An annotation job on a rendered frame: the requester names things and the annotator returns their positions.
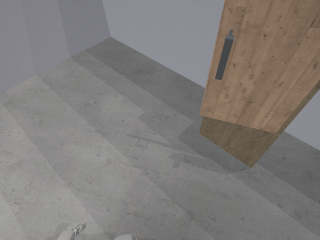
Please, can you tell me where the cupboard door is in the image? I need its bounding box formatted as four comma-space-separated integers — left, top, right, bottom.
199, 0, 320, 133

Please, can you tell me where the handle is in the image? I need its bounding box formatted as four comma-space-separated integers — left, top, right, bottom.
215, 30, 234, 80

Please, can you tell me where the robot left hand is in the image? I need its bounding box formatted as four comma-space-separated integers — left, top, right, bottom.
57, 222, 86, 240

